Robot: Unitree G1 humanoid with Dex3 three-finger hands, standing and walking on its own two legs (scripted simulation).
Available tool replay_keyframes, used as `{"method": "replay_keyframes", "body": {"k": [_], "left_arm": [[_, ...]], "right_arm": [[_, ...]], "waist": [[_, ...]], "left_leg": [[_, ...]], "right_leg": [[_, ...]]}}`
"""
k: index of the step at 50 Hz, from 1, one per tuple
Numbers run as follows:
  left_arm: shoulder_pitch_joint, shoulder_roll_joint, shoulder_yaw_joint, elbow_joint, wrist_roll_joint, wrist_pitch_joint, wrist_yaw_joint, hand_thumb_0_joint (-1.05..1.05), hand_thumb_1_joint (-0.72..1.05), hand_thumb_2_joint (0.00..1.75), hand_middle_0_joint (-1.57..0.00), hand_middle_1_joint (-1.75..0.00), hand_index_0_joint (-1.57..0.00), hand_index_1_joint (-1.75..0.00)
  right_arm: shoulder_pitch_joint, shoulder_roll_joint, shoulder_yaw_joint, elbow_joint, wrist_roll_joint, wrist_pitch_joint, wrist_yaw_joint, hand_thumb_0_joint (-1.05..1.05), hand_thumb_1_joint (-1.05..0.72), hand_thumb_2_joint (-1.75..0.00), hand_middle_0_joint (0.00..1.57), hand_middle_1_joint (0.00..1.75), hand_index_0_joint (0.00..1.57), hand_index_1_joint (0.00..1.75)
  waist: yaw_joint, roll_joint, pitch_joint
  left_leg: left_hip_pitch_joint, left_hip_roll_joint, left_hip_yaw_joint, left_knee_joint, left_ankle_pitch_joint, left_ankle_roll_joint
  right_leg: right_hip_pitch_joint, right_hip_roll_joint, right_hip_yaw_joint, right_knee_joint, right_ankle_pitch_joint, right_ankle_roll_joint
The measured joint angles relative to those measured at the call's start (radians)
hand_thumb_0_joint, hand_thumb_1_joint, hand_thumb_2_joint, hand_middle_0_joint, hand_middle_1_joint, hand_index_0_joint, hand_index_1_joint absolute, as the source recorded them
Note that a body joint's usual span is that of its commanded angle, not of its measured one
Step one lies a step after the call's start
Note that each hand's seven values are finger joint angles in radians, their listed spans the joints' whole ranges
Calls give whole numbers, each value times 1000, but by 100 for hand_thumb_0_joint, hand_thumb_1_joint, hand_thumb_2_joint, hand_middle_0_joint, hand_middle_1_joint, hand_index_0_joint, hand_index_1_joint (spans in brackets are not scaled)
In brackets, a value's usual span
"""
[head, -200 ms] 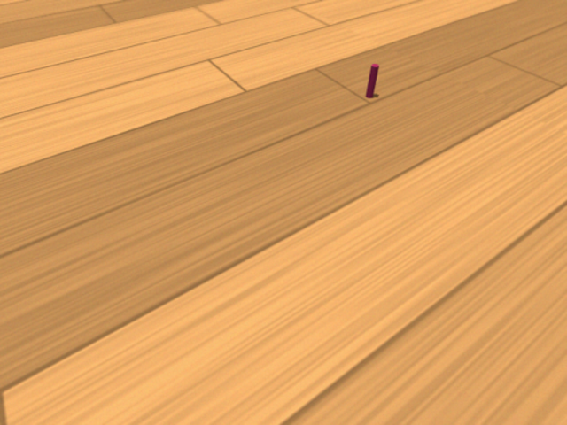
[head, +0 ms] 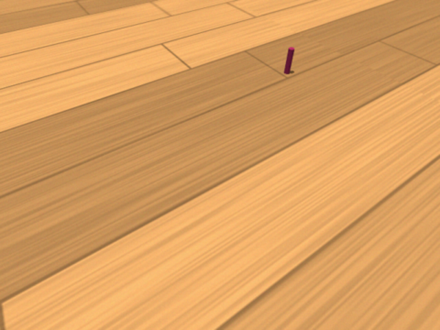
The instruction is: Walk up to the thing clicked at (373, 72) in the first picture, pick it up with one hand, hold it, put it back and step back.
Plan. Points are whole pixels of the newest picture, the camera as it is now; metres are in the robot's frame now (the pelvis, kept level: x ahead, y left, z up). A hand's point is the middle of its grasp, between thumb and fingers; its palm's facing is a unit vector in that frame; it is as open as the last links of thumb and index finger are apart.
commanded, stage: stand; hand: left
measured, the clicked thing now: (289, 61) +2.25 -0.58 -0.67
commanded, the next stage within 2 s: walk up in 0.92 s
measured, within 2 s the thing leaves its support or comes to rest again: neither
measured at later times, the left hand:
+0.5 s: hand out of the picture +0.08 +0.25 -0.16, palm faces -0.02 -0.94 -0.33, open 7.4 cm
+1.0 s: hand out of the picture +0.09 +0.26 -0.15, palm faces -0.05 -0.95 -0.31, open 7.4 cm
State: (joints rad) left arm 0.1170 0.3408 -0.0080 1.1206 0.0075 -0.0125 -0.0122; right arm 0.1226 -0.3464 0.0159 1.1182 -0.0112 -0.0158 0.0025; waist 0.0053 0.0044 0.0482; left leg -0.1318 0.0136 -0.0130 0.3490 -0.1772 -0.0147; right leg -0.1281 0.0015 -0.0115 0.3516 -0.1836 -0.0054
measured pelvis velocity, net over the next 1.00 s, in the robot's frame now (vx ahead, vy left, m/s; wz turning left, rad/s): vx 0.02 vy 0.00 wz -0.05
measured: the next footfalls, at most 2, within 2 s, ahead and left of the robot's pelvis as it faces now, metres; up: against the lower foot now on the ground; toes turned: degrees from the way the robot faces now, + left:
right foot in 1.28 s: +0.20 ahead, -0.26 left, +0.00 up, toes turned -16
left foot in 1.74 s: +0.55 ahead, -0.07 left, +0.00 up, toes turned -9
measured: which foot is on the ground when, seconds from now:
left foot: down 0.00-1.00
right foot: down 0.00-0.96, up 0.98-1.00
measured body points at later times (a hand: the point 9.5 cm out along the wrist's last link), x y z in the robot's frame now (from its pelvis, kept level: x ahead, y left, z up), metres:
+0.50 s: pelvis +0.01 +0.00 +0.00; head +0.02 +0.00 +0.45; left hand +0.08 +0.30 -0.13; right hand +0.09 -0.29 -0.13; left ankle +0.01 +0.13 -0.75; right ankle +0.01 -0.11 -0.75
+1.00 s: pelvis +0.02 +0.00 +0.00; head +0.02 +0.00 +0.45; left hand +0.09 +0.31 -0.13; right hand +0.09 -0.30 -0.13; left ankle +0.01 +0.13 -0.74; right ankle +0.00 -0.11 -0.73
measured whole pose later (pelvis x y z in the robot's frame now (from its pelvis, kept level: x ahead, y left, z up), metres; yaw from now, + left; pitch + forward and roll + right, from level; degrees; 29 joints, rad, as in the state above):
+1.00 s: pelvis +0.02 +0.00 +0.00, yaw -3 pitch -1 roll +1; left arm 0.17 0.37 0.04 1.07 0.03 0.01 -0.07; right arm 0.15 -0.35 -0.04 1.06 -0.04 -0.05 0.03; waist 0.02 -0.01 0.00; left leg -0.14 0.01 0.04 0.39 -0.31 0.03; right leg -0.24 -0.01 0.01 0.58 -0.38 -0.02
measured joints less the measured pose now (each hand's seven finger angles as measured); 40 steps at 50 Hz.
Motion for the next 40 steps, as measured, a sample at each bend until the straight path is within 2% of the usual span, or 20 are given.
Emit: {"method": "replay_keyframes", "body": {"k": [40], "left_arm": [[0, 3, 0, 2, -1, 1, 6, 1, 90, 90, -20, -30, -21, -30]], "right_arm": [[-13, -2, -2, 1, 0, 2, -3, 0, -90, -89, 20, 30, 21, 30]], "waist": [[2, -1, -4]], "left_leg": [[26, -7, 2, -19, -8, 8]], "right_leg": [[30, -8, 1, -28, -4, 9]]}}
